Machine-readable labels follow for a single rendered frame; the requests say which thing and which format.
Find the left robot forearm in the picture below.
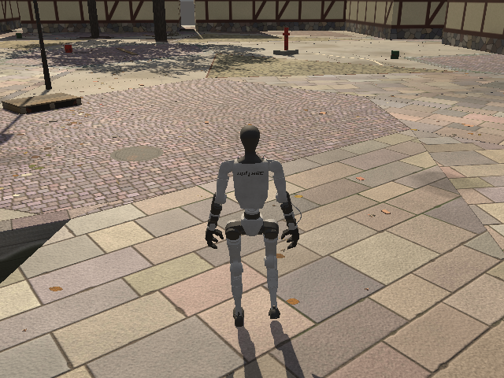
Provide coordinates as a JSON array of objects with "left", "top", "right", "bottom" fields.
[{"left": 207, "top": 192, "right": 222, "bottom": 231}]

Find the right robot upper arm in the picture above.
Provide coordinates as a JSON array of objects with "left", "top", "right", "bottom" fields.
[{"left": 267, "top": 159, "right": 288, "bottom": 203}]

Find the robot head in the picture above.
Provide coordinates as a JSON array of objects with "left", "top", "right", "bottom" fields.
[{"left": 237, "top": 125, "right": 264, "bottom": 164}]

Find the left robot upper arm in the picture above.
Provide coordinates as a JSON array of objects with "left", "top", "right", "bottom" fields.
[{"left": 214, "top": 160, "right": 234, "bottom": 205}]

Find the right robot forearm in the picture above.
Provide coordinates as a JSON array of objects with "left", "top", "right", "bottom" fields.
[{"left": 280, "top": 191, "right": 298, "bottom": 230}]

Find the robot right hand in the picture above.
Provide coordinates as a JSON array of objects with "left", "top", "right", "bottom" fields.
[{"left": 281, "top": 228, "right": 299, "bottom": 249}]

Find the robot right foot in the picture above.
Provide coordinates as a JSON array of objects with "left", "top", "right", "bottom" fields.
[{"left": 269, "top": 306, "right": 280, "bottom": 319}]

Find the robot left hand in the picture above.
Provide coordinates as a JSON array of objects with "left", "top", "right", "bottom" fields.
[{"left": 205, "top": 228, "right": 224, "bottom": 249}]

